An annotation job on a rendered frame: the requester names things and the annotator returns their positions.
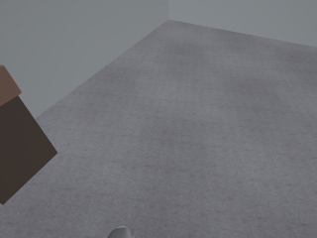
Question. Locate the left robot thigh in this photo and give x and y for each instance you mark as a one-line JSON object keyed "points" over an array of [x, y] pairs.
{"points": [[121, 232]]}

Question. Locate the cabinet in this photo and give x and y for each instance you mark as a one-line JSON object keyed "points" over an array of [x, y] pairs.
{"points": [[24, 147]]}

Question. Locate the drawer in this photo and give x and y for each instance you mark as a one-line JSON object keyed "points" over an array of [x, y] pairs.
{"points": [[8, 87]]}

